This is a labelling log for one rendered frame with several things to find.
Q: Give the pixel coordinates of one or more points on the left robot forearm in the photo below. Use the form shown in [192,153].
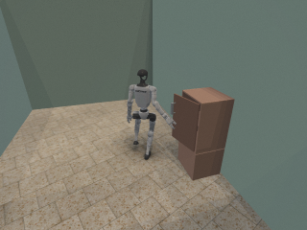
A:
[129,108]

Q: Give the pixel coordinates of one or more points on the handle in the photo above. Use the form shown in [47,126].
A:
[172,109]

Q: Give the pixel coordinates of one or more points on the robot torso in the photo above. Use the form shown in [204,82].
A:
[143,97]

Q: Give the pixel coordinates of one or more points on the robot right hand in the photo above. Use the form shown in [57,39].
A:
[170,121]

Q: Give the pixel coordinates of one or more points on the left robot upper arm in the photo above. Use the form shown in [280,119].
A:
[131,92]

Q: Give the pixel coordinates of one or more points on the right robot thigh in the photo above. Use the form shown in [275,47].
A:
[152,120]

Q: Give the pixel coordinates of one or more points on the robot left hand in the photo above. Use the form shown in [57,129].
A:
[129,117]

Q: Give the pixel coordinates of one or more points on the right robot upper arm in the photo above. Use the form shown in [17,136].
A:
[154,94]

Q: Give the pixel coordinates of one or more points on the cupboard door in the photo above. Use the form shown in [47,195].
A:
[186,117]

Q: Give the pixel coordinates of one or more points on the right robot forearm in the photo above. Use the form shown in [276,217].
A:
[160,111]

